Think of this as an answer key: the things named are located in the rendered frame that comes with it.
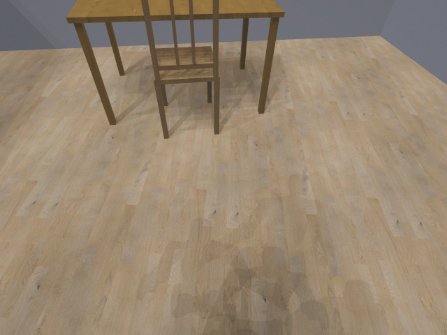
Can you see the table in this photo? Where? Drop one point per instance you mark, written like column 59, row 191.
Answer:
column 108, row 11

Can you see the chair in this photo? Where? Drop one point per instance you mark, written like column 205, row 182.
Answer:
column 185, row 64

